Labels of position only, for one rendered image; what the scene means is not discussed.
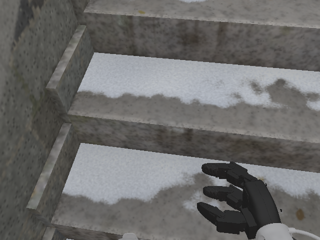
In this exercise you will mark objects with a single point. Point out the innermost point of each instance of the robot right forearm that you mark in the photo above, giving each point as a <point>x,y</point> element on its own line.
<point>274,231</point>

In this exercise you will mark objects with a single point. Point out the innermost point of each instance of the robot right hand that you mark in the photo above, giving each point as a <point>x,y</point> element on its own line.
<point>255,203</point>

